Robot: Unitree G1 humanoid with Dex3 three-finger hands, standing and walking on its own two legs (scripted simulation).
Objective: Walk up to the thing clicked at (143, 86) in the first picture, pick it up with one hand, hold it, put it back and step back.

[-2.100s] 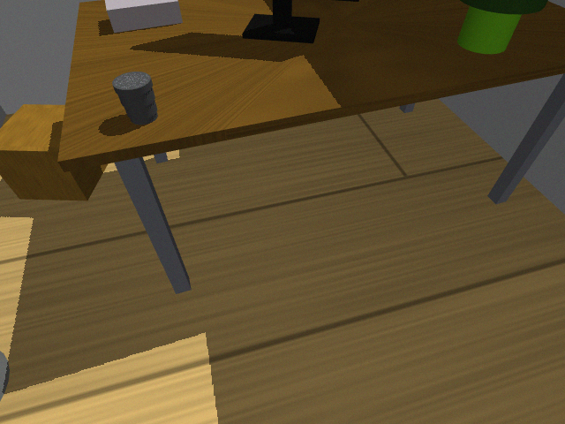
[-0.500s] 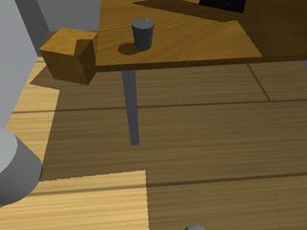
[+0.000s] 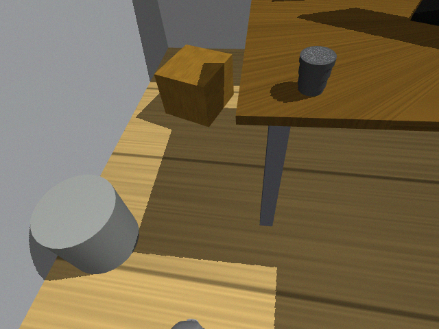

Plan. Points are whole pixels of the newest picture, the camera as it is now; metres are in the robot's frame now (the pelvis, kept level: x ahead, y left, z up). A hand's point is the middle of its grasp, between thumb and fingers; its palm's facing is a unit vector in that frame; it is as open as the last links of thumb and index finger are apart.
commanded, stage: walk up
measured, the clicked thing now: (314, 72) +0.71 -0.21 +0.05
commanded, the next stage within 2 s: none
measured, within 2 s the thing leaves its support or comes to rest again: neither
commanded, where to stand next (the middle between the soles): +0.07 +0.00 m, yaw +0 degrees
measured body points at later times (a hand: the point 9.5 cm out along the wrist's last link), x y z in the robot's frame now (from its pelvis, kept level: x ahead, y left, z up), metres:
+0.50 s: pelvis +0.03 +0.03 -0.02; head +0.09 +0.04 +0.43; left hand +0.12 +0.35 -0.14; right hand +0.16 -0.29 -0.12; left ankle +0.05 +0.16 -0.73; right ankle +0.03 -0.09 -0.73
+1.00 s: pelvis -0.01 +0.00 +0.00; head +0.01 +0.01 +0.45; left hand +0.08 +0.31 -0.13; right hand +0.08 -0.31 -0.12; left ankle +0.02 +0.13 -0.73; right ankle +0.01 -0.12 -0.73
